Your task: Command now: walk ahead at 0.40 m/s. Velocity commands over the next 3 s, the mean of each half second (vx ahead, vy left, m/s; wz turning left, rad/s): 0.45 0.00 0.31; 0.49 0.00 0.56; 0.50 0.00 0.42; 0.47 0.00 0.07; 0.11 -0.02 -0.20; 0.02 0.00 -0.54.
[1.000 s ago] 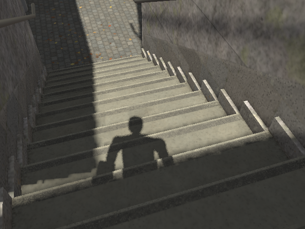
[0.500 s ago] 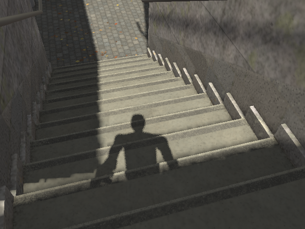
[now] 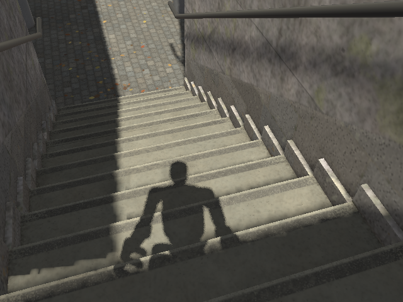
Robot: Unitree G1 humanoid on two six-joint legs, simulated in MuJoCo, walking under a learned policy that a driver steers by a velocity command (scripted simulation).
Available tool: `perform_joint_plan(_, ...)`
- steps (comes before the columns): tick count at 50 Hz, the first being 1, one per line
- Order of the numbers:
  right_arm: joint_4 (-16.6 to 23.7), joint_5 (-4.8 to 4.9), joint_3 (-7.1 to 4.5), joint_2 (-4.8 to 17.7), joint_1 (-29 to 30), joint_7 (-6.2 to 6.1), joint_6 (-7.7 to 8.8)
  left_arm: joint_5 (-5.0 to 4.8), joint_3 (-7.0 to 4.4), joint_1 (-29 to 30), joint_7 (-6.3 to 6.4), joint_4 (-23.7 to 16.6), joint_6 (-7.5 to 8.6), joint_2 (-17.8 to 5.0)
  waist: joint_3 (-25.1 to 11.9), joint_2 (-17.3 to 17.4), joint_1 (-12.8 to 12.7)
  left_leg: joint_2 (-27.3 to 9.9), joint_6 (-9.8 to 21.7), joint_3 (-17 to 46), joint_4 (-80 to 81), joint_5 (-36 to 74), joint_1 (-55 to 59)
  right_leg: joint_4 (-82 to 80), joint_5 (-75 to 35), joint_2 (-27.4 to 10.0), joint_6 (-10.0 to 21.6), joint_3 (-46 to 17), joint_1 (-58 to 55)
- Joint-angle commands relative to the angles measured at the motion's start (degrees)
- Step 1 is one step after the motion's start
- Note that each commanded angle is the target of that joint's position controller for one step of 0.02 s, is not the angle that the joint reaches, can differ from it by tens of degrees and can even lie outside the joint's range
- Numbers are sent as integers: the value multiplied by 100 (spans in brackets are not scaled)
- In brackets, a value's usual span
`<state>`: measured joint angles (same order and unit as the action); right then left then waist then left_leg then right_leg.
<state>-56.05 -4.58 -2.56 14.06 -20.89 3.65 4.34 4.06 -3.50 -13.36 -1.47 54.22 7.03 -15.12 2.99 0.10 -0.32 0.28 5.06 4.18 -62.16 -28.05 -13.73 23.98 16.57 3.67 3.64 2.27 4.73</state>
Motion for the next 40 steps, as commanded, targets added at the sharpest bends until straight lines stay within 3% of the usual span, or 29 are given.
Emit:
perform_joint_plan(1, 554, -86, -60, 321, 556, -107, 104, -20, 80, -754, 5, 80, -27, -260, 553, -114, -167, -554, 223, 225, -706, 641, -2763, -1625, -1931, -2072, 1342, -1954, -1170)
perform_joint_plan(2, 493, -113, -39, 261, 402, -120, 31, -5, 187, -561, 43, -10, -73, -41, 535, -157, 21, -722, 190, 227, -246, 937, -2378, -1841, -2115, -1960, 1207, -1628, -784)
perform_joint_plan(3, 489, -77, -50, 253, 414, -87, -26, -35, 200, -577, 84, -10, -95, -79, 482, -187, 74, -700, 127, 82, 101, 1231, -2213, -1967, -2005, -1781, 1062, -1280, -641)
perform_joint_plan(4, 554, -10, -8, 184, 512, -24, -57, -2, 159, -671, 99, 42, -87, -303, 425, -217, 65, -665, 75, -141, 504, 1582, -2049, -2065, -1938, -1643, 959, -893, -474)
perform_joint_plan(7, 977, 69, 149, -90, 1645, 108, -166, 52, 171, -1132, 22, 276, -73, -439, 534, -280, -202, -460, -137, -629, 2101, 2455, -1444, -2199, -2338, -1343, 875, -162, 310)
perform_joint_plan(8, 1065, 72, 187, -121, 1780, 110, -210, 65, 148, -1356, -43, 397, -62, -529, 513, -353, -258, -396, -203, -550, 2323, 2693, -1436, -2197, -2578, -1479, 942, -150, 239)
perform_joint_plan(11, 1079, 146, 55, 261, 1979, 7, -226, 104, 175, -1472, -148, 552, -68, -457, 537, -378, -111, -280, -163, -236, 2971, 3194, -1773, -2057, -3078, -1714, 901, -30, -514)
perform_joint_plan(14, 1045, 185, -18, 338, 2029, 1, -203, 166, 166, -1459, -171, 585, -171, -491, 424, -412, 38, -102, -53, -335, 2779, 2728, -1399, -1592, -3788, -1752, 711, 272, -617)
perform_joint_plan(16, 939, 310, -161, 605, 1630, -53, -136, 124, 92, -1402, -146, 533, -180, -720, 178, -440, 327, 301, 104, -681, 2854, 2427, -457, -679, -5237, -1630, 538, 566, -544)
perform_joint_plan(17, 749, 375, -277, 846, 967, -74, -50, 157, 75, -1528, -152, 530, -138, -788, -124, -364, 490, 547, 287, -693, 2700, 2603, 524, 269, -5719, -1448, 370, 700, -120)
perform_joint_plan(18, 551, 439, -283, 917, 165, -100, 26, 300, 196, -2243, -161, 568, -88, -449, -1109, 96, 465, 192, 940, 144, 2172, 3086, 2825, 1780, -5068, -1124, -26, 714, 1479)
perform_joint_plan(19, 293, 445, -334, 1004, -1130, -148, 35, 388, 323, -2333, -281, 489, -31, -345, -1990, 779, 1065, -818, 1897, 2224, 3028, 2110, 4364, 3611, -2070, -425, -482, 440, 2968)
perform_joint_plan(20, -119, 213, -229, 852, -2093, -125, 72, 172, 250, -1345, -415, 271, -74, -431, -1969, 824, 1439, -1301, 2082, 3581, 4014, 1622, 4286, 5666, 1539, 140, -431, -127, 3623)
perform_joint_plan(21, -137, 84, -305, 1052, -1625, -130, 232, -22, 249, -503, -381, -117, -80, -436, -784, 468, 1319, -1228, 1502, 3293, 4361, 660, 3171, 6104, 1201, -238, -92, -863, 4376)
perform_joint_plan(22, -10, 108, -245, 886, -852, -126, 283, 89, 271, -149, -212, -238, -64, -473, -162, 223, 1037, -1110, 1366, 2997, 4563, 403, 1959, 5760, 760, -504, 24, -992, 4247)
perform_joint_plan(23, 110, 169, -41, 415, -162, -149, 317, 239, 357, -128, -54, -394, -41, -224, -100, 121, 583, -1011, 1298, 2673, 4714, 448, 940, 5184, 408, -707, 122, -1045, 3683)
perform_joint_plan(24, 225, 248, 64, 157, 332, -197, 308, 246, 418, -246, -4, -427, -84, -86, -61, 136, 301, -927, 1232, 2418, 4909, 596, 146, 4683, 351, -897, 107, -987, 3154)
perform_joint_plan(25, 362, 228, 155, 37, 724, -215, 310, 244, 455, -307, 36, -527, -156, 50, 14, 188, 17, -871, 1215, 2356, 5104, 614, -580, 4387, 576, -957, 13, -957, 2714)
perform_joint_plan(26, 401, 230, 160, 74, 788, -215, 351, 201, 426, -407, 79, -585, -223, -59, -35, 212, -82, -769, 1204, 2219, 5232, 566, -916, 4076, 757, -908, -118, -836, 2516)
perform_joint_plan(28, 484, 159, 84, 470, 809, -172, 413, 107, 356, -353, 148, -785, -293, -345, -52, 168, -115, -390, 977, 1628, 5223, 709, -1734, 3037, 354, -798, -332, -406, 1955)
perform_joint_plan(30, 461, 86, -30, 861, 534, -108, 399, 59, 498, 159, 113, -1078, -378, 52, 65, 413, 59, 27, 888, 1196, 5248, 761, -2778, 2289, -365, -586, -507, 184, 986)
perform_joint_plan(31, 420, -106, -52, 821, 380, -97, 388, 202, 552, -471, 15, -860, -414, 140, -146, 275, -54, -14, 884, 1194, 4657, 1211, -3267, 3375, -1856, -671, -489, 61, 376)
perform_joint_plan(34, 513, -47, 10, 494, -232, -158, 475, 242, 532, -438, 65, -1248, -380, -54, -328, 149, -34, -179, 1125, 1905, 3471, 2521, -1881, 3377, -676, -591, -501, -114, 1320)
perform_joint_plan(35, 631, -14, -12, 537, -110, -159, 496, 215, 485, -521, 134, -1291, -348, -226, -365, 207, -131, -277, 1132, 2114, 3022, 3081, -1396, 3098, -116, -493, -467, -136, 1448)
perform_joint_plan(36, 875, -18, -60, 651, 339, -130, 520, 178, 439, -1061, 204, -1178, -313, -343, -398, 135, -432, -258, 1123, 2178, 2389, 3822, -1544, 2759, 234, -298, -434, -40, 865)
perform_joint_plan(37, 1221, -54, -148, 971, 960, -41, 546, 104, 368, -1932, 260, -963, -263, -447, -499, -198, -910, -4, 1164, 2051, 1406, 4372, -2196, 2361, 151, -5, -472, 218, -210)
perform_joint_plan(38, 1456, -116, -168, 878, 1249, 134, 606, 37, 283, -3091, 338, -626, -171, -592, -704, -451, -1411, 332, 1046, 1837, -101, 4726, -3013, 1908, -37, -89, -240, 67, -1348)
perform_joint_plan(39, 1268, -112, 108, -272, 387, 331, 626, -78, 264, -3486, 384, -363, -40, -892, -1172, -986, -933, 1115, 500, 1142, -2411, 1121, -3912, 1341, -2413, -1668, 1303, -2054, -2212)
perform_joint_plan(40, 1325, 31, 138, -291, -383, 395, 625, 41, 328, -2269, 104, -849, 23, -1002, -836, -648, -79, 1019, 255, 862, -3305, -414, -5209, 682, -4793, -3147, 2581, -4109, -1461)
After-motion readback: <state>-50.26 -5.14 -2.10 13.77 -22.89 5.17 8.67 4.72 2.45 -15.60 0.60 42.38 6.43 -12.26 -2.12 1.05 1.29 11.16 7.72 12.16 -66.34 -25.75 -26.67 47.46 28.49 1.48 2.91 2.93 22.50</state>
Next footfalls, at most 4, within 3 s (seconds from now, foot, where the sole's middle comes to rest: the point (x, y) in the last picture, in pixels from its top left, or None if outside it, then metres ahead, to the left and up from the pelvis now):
0.34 left None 0.35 0.15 -0.77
0.76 right None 0.47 -0.03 -0.78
1.14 left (132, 287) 0.63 0.27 -0.93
1.56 right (159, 231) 0.96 0.21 -1.08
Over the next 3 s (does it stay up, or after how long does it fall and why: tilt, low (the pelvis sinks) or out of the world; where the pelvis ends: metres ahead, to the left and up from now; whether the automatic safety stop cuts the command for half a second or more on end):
stays up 1.14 0.33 -0.47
